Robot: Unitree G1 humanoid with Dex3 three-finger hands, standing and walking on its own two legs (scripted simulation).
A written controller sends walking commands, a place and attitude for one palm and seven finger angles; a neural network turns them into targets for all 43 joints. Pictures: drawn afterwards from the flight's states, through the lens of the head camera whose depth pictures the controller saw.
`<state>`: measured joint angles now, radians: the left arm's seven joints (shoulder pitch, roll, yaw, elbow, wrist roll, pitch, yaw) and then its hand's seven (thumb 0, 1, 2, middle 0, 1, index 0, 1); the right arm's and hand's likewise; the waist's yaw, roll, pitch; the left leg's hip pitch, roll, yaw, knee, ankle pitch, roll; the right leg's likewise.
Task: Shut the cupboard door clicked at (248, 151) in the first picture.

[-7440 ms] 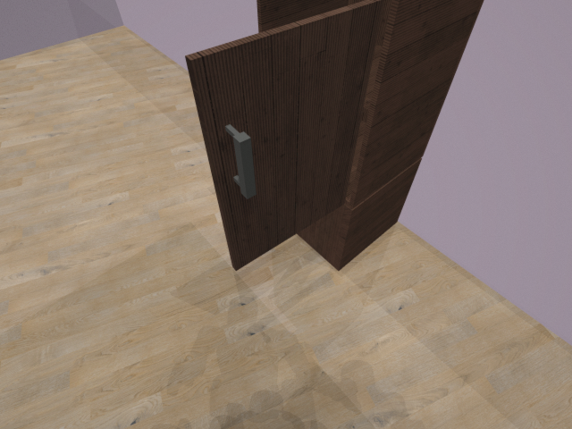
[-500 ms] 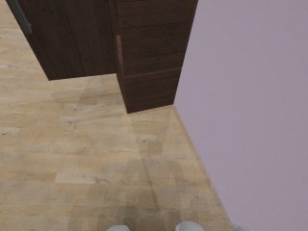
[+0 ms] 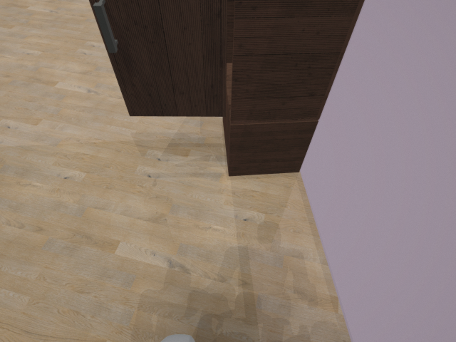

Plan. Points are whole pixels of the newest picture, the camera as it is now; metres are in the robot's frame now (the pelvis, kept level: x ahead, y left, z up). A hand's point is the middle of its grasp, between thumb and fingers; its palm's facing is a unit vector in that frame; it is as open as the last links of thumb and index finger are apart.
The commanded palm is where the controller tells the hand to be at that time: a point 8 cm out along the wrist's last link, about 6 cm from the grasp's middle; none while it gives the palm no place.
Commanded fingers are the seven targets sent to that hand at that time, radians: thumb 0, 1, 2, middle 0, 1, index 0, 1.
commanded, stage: take the last steps up to it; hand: left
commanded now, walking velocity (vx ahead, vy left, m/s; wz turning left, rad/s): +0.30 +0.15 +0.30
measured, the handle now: (107, 26) +0.93 +0.45 +0.05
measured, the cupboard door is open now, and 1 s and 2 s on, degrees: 86 86 86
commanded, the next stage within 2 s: come to a stop and stand still in 1.48 s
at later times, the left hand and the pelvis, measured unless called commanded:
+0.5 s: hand out of the picture +0.12 +0.19 -0.15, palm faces +0.16 -0.96 -0.24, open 7.4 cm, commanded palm none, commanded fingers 0.00 0.90 0.90 -0.20 -0.30 -0.20 -0.30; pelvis +0.08 -0.01 +0.00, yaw +7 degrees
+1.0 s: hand (108, 308) +0.19 +0.27 -0.18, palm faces +0.20 -0.96 -0.18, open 7.4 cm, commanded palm none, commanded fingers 0.00 0.90 0.90 -0.20 -0.30 -0.20 -0.30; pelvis +0.23 +0.09 -0.01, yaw +7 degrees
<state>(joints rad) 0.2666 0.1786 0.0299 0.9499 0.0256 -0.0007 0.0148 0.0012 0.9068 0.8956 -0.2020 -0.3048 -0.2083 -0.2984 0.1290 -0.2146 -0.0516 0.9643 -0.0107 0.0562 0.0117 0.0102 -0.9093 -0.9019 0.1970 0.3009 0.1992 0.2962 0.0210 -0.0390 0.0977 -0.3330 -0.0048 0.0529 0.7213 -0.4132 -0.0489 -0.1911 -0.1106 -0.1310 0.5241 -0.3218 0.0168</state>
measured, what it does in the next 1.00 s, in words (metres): walks ahead: left foot, then right foot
